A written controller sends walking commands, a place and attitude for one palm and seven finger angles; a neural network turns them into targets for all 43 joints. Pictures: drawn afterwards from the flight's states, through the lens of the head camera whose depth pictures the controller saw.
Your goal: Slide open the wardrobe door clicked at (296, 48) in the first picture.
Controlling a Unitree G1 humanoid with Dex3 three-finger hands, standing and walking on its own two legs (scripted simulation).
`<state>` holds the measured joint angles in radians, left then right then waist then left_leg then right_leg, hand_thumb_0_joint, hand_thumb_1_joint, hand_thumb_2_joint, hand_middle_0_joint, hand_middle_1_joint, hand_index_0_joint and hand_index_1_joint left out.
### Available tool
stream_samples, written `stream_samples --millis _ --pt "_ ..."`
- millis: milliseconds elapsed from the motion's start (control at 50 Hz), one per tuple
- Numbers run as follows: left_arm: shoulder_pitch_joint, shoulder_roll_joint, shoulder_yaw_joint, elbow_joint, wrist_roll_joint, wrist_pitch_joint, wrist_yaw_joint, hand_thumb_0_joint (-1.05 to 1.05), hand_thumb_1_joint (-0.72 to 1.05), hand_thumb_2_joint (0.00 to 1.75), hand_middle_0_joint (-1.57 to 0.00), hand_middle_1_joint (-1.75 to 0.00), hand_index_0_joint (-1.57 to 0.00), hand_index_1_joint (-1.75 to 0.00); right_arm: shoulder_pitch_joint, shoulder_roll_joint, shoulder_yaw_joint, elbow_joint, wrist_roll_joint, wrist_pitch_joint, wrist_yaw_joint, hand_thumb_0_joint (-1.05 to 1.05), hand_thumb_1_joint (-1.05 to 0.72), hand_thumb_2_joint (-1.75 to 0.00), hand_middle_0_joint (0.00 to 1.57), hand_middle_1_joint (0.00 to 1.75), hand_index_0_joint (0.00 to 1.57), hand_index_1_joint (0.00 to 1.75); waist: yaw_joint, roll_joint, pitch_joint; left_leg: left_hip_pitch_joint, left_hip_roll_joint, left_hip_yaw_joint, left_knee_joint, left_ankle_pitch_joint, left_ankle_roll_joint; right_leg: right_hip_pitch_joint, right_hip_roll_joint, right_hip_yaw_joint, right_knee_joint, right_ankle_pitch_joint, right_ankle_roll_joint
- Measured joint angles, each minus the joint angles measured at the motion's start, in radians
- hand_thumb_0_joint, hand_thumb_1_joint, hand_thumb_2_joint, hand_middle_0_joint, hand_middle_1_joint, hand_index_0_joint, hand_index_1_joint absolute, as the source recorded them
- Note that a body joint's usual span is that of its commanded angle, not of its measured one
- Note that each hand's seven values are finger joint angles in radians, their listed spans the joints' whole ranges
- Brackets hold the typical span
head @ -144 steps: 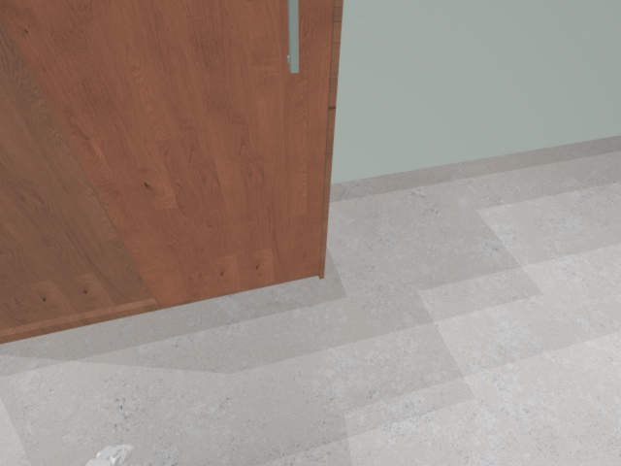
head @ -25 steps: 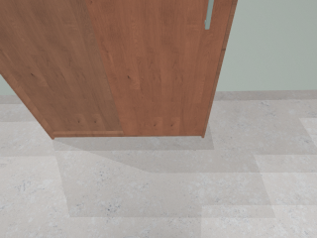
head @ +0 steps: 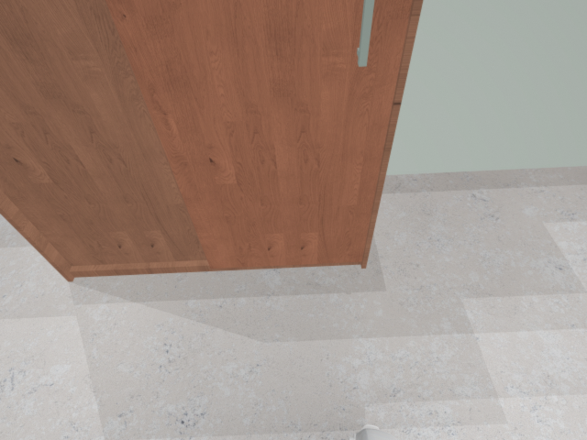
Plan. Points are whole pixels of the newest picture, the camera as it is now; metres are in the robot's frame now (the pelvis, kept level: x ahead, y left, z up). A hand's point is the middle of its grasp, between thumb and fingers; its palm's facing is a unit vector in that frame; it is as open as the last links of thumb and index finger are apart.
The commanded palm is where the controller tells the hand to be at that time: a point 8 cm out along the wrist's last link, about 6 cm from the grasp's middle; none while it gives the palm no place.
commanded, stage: take the last steps up to it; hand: right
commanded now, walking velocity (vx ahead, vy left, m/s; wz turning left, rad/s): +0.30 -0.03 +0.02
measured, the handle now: out of the picture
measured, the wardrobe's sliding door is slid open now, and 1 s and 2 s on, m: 0.00 0.00 0.00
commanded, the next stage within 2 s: come to a stop and stand still in 0.74 s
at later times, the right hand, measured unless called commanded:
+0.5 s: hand (434, 358) +0.29 -0.22 -0.15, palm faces -0.03 +0.99 -0.16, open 7.4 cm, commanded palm none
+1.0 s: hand (401, 315) +0.37 -0.18 -0.17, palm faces +0.04 +0.98 -0.20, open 7.2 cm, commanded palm none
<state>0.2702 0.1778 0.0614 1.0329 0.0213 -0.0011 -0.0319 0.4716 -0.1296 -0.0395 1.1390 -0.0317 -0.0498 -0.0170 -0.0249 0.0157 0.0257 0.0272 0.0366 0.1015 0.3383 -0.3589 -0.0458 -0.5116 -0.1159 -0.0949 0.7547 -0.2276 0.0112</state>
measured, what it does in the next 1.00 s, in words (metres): walks ahead: right foot, then left foot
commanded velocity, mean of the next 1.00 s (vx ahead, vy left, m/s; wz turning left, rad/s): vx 0.15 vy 0.00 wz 0.02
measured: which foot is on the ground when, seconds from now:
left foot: down 0.00-0.06, up 0.08-0.64, down 0.66-1.00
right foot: up 0.00-0.04, down 0.06-0.68, up 0.70-1.00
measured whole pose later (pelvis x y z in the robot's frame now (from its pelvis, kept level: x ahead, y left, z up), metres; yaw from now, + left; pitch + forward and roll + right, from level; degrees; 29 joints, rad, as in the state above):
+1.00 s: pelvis +0.35 -0.01 +0.00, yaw +2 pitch -1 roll +2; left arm 0.20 0.17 0.04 1.04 0.01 -0.02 0.03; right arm 0.26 -0.15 -0.04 1.08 -0.02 -0.03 -0.04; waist -0.01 -0.03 0.04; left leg -0.20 -0.01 0.17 0.46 -0.26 0.04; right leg -0.40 -0.09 -0.07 0.68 -0.26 0.04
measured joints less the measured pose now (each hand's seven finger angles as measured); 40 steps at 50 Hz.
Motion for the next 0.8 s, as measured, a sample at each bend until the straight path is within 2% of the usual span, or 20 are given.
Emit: stream_samples --millis 40,60,80,120,160,200,300,400,520,620,660,680,720,760,800 --pt "-0.017 -0.002 -0.003 -0.013 0.0 -0.016 0.001 0.01 0.91 0.9 -0.2 -0.3 -0.2 -0.3 0.012 -0.007 -0.006 0.01 0.0 0.003 0.0 0.01 -0.91 -0.9 0.21 0.3 0.21 0.3 -0.008 0.011 0.006 -0.001 0.02 0.0 0.055 -0.054 -0.02 0.053 0.012 -0.011 -0.088 0.001 -0.011" --pt "-0.026 -0.004 -0.005 -0.02 0.003 -0.031 0.005 0.01 0.91 0.9 -0.2 -0.3 -0.2 -0.3 0.015 -0.011 -0.008 0.015 0.001 0.006 0.001 0.01 -0.91 -0.9 0.21 0.3 0.21 0.3 -0.005 0.021 0.013 -0.02 0.038 -0.005 0.127 -0.096 -0.017 0.074 0.025 -0.02 -0.111 0.024 -0.023" --pt "-0.04 -0.009 -0.006 -0.024 0.008 -0.045 0.011 0.0 0.91 0.9 -0.2 -0.3 -0.2 -0.3 0.006 -0.016 -0.011 0.021 0.006 0.014 0.002 0.01 -0.91 -0.9 0.21 0.3 0.21 0.3 -0.003 0.034 0.024 -0.068 0.055 -0.018 0.259 -0.135 0.003 0.07 0.036 -0.033 -0.075 0.007 -0.039" --pt "-0.056 -0.022 -0.015 -0.028 0.007 -0.062 0.025 0.0 0.91 0.9 -0.2 -0.3 -0.2 -0.3 -0.021 -0.025 -0.013 0.023 0.011 0.034 0.004 0.01 -0.91 -0.9 0.2 0.3 0.2 0.3 -0.001 0.039 0.035 -0.199 0.04 -0.068 0.576 -0.165 0.041 0.094 0.043 -0.057 -0.047 -0.051 -0.064" --pt "-0.051 -0.037 -0.019 -0.023 0.003 -0.066 0.041 0.0 0.91 0.9 -0.2 -0.3 -0.2 -0.3 -0.053 -0.037 -0.018 0.015 0.01 0.041 0.008 0.01 -0.91 -0.9 0.2 0.3 0.2 0.3 0.008 0.037 0.025 -0.323 0.031 -0.068 0.793 -0.099 0.06 0.148 0.054 -0.077 -0.101 -0.059 -0.073" --pt "-0.035 -0.04 -0.015 -0.013 0.001 -0.076 0.059 0.0 0.94 0.9 -0.2 -0.3 -0.2 -0.3 -0.095 -0.05 -0.027 -0.003 0.006 0.039 0.013 0.01 -0.91 -0.9 0.2 0.3 0.2 0.29 0.017 0.038 0.015 -0.417 0.038 -0.054 0.871 -0.01 0.06 0.21 0.074 -0.091 -0.181 -0.04 -0.077" --pt "0.038 -0.053 -0.029 0.036 -0.002 -0.089 0.065 -0.01 0.94 0.9 -0.2 -0.3 -0.2 -0.3 -0.201 -0.069 -0.04 -0.074 0.001 0.036 0.015 0.01 -0.91 -0.9 0.2 0.29 0.2 0.29 0.022 0.036 -0.014 -0.561 0.051 -0.043 0.822 0.116 0.039 0.343 0.118 -0.103 -0.348 -0.007 -0.09" --pt "0.114 -0.083 -0.037 0.083 -0.003 -0.084 0.063 0.0 0.92 0.9 -0.2 -0.3 -0.2 -0.3 -0.277 -0.06 -0.042 -0.117 0.001 0.047 0.023 0.01 -0.91 -0.9 0.2 0.29 0.2 0.29 0.035 0.034 -0.027 -0.618 0.073 -0.053 0.703 0.192 0.02 0.441 0.145 -0.105 -0.431 -0.019 -0.089" --pt "0.185 -0.106 -0.041 0.115 0.004 -0.081 0.061 0.0 0.91 0.9 -0.2 -0.3 -0.2 -0.3 -0.332 -0.031 -0.032 -0.131 0.005 0.058 0.029 0.01 -0.91 -0.9 0.2 0.29 0.2 0.29 0.072 0.014 -0.005 -0.596 0.081 -0.03 0.5 0.201 0.028 0.528 0.145 -0.106 -0.461 -0.073 -0.069" --pt "0.225 -0.107 -0.039 0.135 0.012 -0.072 0.062 0.0 0.91 0.9 -0.2 -0.3 -0.2 -0.3 -0.365 -0.005 -0.023 -0.137 0.007 0.051 0.031 0.01 -0.91 -0.9 0.2 0.3 0.2 0.29 0.106 -0.008 0.03 -0.521 0.048 0.008 0.33 0.146 0.062 0.568 0.114 -0.108 -0.418 -0.16 -0.032" --pt "0.245 -0.107 -0.039 0.146 0.009 -0.068 0.061 0.0 0.91 0.9 -0.2 -0.3 -0.2 -0.3 -0.37 0.002 -0.017 -0.143 0.006 0.033 0.033 0.01 -0.91 -0.9 0.2 0.3 0.2 0.29 0.108 -0.016 0.041 -0.456 0.02 0.03 0.244 0.164 0.082 0.557 0.088 -0.1 -0.335 -0.223 -0.013" --pt "0.247 -0.108 -0.038 0.155 0.004 -0.062 0.058 0.0 0.9 0.9 -0.2 -0.3 -0.2 -0.3 -0.371 0.005 -0.017 -0.144 0.004 0.016 0.031 0.01 -0.91 -0.9 0.2 0.3 0.2 0.29 0.1 -0.019 0.048 -0.442 0.012 0.039 0.237 0.209 0.091 0.523 0.067 -0.094 -0.233 -0.255 -0.01" --pt "0.226 -0.104 -0.038 0.16 -0.006 -0.045 0.054 0.0 0.9 0.9 -0.2 -0.3 -0.2 -0.3 -0.365 0.01 -0.014 -0.142 0.01 -0.012 0.025 0.01 -0.91 -0.9 0.2 0.3 0.2 0.29 0.088 -0.023 0.067 -0.43 0.001 0.057 0.285 0.164 0.107 0.396 0.054 -0.028 0.095 -0.294 -0.018" --pt "0.195 -0.093 -0.03 0.152 -0.009 -0.033 0.053 0.01 0.91 0.9 -0.2 -0.3 -0.2 -0.3 -0.341 0.015 -0.015 -0.131 0.02 -0.02 0.016 0.0 -0.91 -0.9 0.2 0.3 0.2 0.3 0.073 -0.023 0.068 -0.383 -0.009 0.069 0.265 0.125 0.115 0.273 0.055 0.015 0.342 -0.264 -0.026" --pt "0.156 -0.077 -0.021 0.131 -0.005 -0.025 0.055 0.01 0.91 0.9 -0.2 -0.3 -0.2 -0.3 -0.319 0.003 -0.038 -0.135 0.034 -0.032 -0.007 -0.03 -0.94 -0.9 0.21 0.3 0.21 0.3 0.058 -0.028 0.054 -0.334 -0.021 0.084 0.207 0.13 0.108 0.168 0.04 0.033 0.434 -0.202 -0.024"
